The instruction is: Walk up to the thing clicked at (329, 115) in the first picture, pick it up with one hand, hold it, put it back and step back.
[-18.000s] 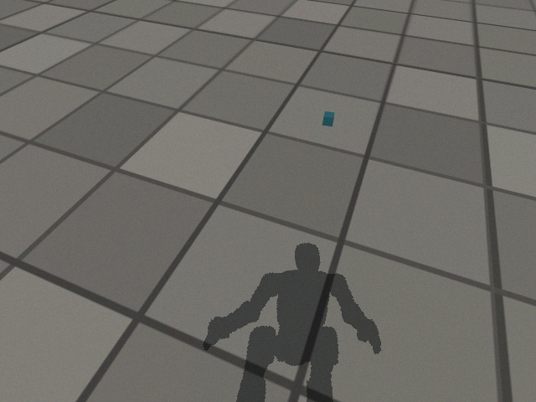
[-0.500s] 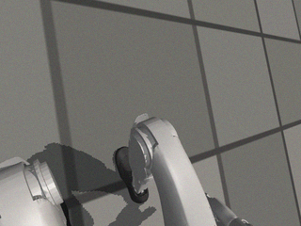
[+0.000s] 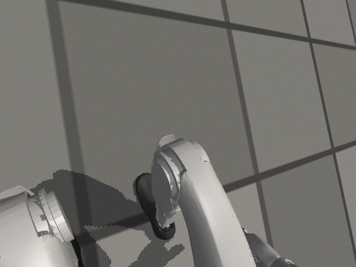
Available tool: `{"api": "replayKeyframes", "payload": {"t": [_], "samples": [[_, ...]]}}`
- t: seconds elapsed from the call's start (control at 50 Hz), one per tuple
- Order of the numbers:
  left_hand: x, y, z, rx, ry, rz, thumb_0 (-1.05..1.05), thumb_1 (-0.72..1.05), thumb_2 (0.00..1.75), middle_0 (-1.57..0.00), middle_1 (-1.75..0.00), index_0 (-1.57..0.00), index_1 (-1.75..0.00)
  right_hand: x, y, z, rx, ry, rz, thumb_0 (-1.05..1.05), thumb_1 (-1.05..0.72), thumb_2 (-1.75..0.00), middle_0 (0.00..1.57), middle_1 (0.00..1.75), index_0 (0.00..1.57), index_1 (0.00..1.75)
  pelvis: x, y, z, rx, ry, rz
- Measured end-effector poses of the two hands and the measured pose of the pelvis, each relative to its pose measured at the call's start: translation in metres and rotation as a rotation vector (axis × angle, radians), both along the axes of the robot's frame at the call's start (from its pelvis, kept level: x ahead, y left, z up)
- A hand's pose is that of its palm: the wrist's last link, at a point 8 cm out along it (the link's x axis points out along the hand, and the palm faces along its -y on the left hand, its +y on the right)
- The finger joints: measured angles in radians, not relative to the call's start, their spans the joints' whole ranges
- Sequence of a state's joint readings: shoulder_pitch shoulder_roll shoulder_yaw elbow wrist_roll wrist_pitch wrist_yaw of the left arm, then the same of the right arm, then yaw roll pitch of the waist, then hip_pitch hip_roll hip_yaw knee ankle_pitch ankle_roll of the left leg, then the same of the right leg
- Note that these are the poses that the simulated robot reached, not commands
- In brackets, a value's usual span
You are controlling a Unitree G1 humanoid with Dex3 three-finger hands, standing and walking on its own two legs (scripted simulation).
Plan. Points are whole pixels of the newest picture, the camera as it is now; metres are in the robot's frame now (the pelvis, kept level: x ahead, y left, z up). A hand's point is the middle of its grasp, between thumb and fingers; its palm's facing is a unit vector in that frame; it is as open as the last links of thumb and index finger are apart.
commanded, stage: close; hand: left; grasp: from above
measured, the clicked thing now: out of the picture +0.48 +0.33 -0.27
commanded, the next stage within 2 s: settle in 0.40 s
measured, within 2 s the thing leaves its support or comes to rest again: leaves its support in 0.88 s
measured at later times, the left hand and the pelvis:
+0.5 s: hand out of the picture +0.47 +0.33 -0.23, palm faces -0.44 -0.11 -0.89, open 9.3 cm; pelvis +0.00 +0.00 +0.00, yaw +0 degrees
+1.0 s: hand out of the picture +0.47 +0.34 -0.21, palm faces -0.41 -0.08 -0.91, open 9.3 cm; pelvis +0.00 +0.00 +0.01, yaw +1 degrees
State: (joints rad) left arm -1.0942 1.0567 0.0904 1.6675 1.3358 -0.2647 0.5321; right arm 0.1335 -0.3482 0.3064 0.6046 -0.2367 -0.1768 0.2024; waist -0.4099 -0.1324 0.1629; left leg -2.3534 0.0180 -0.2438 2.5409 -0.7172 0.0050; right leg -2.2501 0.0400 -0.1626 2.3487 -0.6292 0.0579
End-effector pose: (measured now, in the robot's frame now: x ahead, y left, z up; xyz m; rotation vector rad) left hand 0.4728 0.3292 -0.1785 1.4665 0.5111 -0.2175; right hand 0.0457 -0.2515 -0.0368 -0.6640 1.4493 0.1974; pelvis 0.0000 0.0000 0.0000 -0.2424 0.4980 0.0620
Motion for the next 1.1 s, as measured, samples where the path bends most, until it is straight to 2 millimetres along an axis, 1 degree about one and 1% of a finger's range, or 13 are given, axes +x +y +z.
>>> {"api": "replayKeyframes", "payload": {"t": [0.14,0.66,0.82,0.9,0.94,1.0,1.1], "samples": [[0.001,0.000,0.001,0.003,0.001,0.009,0.00,0.19,0.30,-0.71,-0.46,-0.74,-0.40,-0.001,-0.001,-0.001,0.000,-0.001,0.001,0.00,-0.90,-0.90,0.20,0.30,0.20,0.30,-0.001,0.000,0.000,0.000,-0.004,-0.001],[0.002,0.001,0.002,-0.001,-0.007,0.004,0.00,0.13,0.34,-0.77,-0.40,-0.81,-0.35,0.000,0.007,0.000,-0.004,0.003,0.016,0.00,-0.91,-0.90,0.21,0.30,0.20,0.30,-0.001,0.001,0.001,-0.008,-0.007,-0.001],[0.001,0.004,0.003,0.000,-0.007,0.005,-0.01,0.11,0.35,-0.80,-0.38,-0.83,-0.33,0.001,0.004,0.001,-0.016,0.004,-0.005,0.00,-0.92,-0.90,0.21,0.30,0.20,0.30,0.001,0.001,0.002,-0.009,0.011,0.002],[0.000,0.009,0.009,0.011,-0.015,0.006,-0.01,0.11,0.36,-0.81,-0.37,-0.84,-0.32,0.002,-0.002,0.002,-0.020,0.007,-0.021,0.00,-0.92,-0.90,0.21,0.30,0.20,0.30,0.002,0.001,0.003,-0.005,0.023,0.008],[0.000,0.011,0.015,0.017,-0.026,0.003,-0.01,0.11,0.36,-0.81,-0.37,-0.84,-0.32,0.003,-0.005,0.002,-0.021,0.007,-0.032,0.00,-0.92,-0.90,0.21,0.30,0.20,0.30,0.002,0.001,0.004,-0.002,0.031,0.011],[-0.001,0.012,0.028,0.024,-0.038,-0.009,-0.01,0.10,0.36,-0.82,-0.36,-0.84,-0.32,0.008,-0.009,0.001,-0.014,0.007,-0.047,0.00,-0.91,-0.90,0.21,0.30,0.20,0.30,0.004,0.000,0.006,0.006,0.050,0.016],[-0.001,0.013,0.051,0.033,-0.031,-0.013,-0.01,0.11,0.35,-0.82,-0.36,-0.84,-0.32,0.021,-0.014,-0.003,-0.001,-0.021,-0.067,0.00,-0.91,-0.90,0.21,0.30,0.20,0.30,0.005,-0.001,0.012,0.017,0.072,0.026]]}}
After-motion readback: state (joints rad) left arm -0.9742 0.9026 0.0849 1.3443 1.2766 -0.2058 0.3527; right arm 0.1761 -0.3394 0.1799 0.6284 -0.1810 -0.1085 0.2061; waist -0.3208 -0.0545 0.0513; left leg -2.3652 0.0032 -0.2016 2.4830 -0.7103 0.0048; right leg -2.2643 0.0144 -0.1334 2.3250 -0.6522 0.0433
